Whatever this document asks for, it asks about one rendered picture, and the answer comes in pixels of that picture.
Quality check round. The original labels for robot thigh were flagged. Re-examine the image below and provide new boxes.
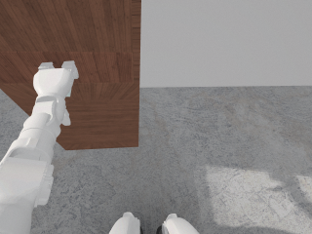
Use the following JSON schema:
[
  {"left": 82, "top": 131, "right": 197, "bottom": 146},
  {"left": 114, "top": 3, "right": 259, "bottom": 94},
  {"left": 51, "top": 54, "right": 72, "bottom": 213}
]
[
  {"left": 109, "top": 216, "right": 140, "bottom": 234},
  {"left": 162, "top": 217, "right": 199, "bottom": 234}
]

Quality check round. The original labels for robot left forearm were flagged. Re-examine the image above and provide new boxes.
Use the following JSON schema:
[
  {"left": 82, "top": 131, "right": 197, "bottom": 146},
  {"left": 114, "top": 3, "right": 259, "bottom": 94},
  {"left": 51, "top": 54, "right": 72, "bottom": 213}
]
[{"left": 0, "top": 93, "right": 66, "bottom": 170}]

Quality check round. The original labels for cabinet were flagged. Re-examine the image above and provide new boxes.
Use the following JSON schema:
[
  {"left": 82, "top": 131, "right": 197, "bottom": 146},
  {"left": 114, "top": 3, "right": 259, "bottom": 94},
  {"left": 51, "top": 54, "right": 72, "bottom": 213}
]
[{"left": 0, "top": 0, "right": 141, "bottom": 150}]

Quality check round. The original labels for robot left hand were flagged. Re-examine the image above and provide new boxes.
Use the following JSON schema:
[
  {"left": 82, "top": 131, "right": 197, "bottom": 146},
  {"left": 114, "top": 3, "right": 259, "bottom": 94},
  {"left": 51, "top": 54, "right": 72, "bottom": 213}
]
[{"left": 33, "top": 60, "right": 79, "bottom": 126}]

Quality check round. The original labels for left robot upper arm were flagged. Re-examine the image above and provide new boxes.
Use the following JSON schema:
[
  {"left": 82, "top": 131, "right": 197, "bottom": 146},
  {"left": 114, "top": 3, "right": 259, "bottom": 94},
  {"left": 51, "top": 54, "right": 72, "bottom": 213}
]
[{"left": 0, "top": 157, "right": 54, "bottom": 234}]

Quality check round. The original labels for robot left thigh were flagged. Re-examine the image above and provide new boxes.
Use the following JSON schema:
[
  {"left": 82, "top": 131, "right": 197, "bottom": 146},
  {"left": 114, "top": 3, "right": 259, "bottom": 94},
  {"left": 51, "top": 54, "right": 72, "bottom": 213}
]
[{"left": 109, "top": 216, "right": 140, "bottom": 234}]

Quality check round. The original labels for drawer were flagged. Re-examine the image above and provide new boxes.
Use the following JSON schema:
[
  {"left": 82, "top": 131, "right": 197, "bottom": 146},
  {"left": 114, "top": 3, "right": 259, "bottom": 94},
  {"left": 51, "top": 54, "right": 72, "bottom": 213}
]
[{"left": 0, "top": 51, "right": 133, "bottom": 84}]

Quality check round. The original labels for robot right thigh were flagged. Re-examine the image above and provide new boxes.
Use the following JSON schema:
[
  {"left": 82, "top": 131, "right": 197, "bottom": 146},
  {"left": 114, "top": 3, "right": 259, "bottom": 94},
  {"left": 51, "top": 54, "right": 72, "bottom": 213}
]
[{"left": 162, "top": 217, "right": 199, "bottom": 234}]

